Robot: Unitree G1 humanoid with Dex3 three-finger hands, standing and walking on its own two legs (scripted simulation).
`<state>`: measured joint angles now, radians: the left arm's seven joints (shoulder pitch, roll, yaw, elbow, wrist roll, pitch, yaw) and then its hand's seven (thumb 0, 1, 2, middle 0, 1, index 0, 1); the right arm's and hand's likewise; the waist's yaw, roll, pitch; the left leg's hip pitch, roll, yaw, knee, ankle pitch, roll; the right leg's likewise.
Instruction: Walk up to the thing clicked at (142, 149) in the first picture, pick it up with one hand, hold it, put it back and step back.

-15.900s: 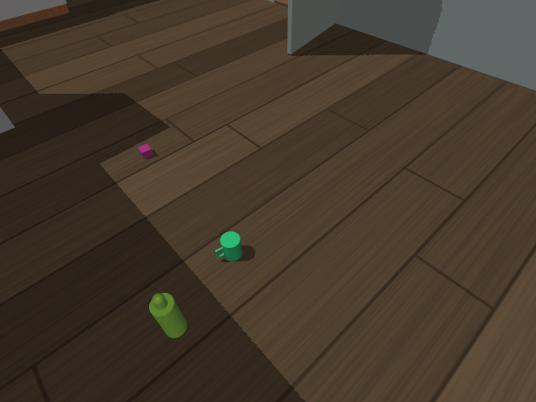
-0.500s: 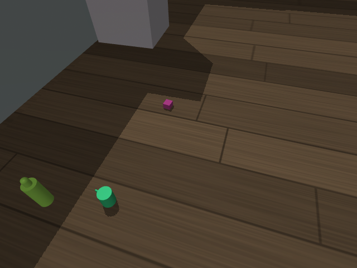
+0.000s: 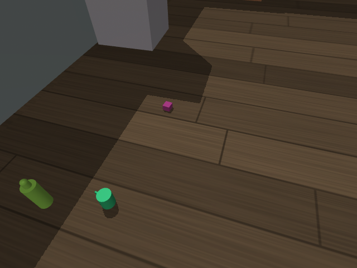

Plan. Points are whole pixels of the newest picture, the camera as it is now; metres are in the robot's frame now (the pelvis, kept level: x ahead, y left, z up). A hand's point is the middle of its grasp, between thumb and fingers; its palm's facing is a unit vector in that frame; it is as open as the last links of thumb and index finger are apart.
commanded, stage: stand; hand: left
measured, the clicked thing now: (167, 106) +1.46 +0.21 -0.76
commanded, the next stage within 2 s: walk up in 0.42 s
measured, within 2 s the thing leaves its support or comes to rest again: neither
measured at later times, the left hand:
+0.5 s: hand out of the picture +0.06 +0.26 -0.15, palm faces +0.02 -0.95 -0.32, open 7.3 cm
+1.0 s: hand (63, 243) +0.21 +0.35 -0.16, palm faces -0.02 -0.95 -0.30, open 7.3 cm
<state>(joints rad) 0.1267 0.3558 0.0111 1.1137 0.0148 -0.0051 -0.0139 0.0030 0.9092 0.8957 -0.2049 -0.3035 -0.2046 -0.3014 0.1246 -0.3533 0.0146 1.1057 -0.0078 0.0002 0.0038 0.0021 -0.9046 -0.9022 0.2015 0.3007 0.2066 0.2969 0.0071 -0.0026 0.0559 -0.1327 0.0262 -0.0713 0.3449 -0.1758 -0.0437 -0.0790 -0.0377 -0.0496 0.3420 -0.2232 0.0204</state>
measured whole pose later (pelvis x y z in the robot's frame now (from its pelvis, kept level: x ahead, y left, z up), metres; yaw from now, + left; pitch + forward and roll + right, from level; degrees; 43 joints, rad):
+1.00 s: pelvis +0.15 +0.08 +0.00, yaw +1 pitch -4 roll +1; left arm 0.25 0.44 0.07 0.99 0.02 -0.02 -0.10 0.00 0.91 0.90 -0.20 -0.30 -0.20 -0.30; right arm 0.33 -0.38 -0.07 0.96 -0.02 -0.08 0.06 0.00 -0.90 -0.90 0.20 0.30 0.21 0.30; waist -0.01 -0.08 0.05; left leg -0.05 0.00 0.13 0.37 -0.25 0.03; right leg -0.52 -0.06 0.07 0.90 -0.21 0.00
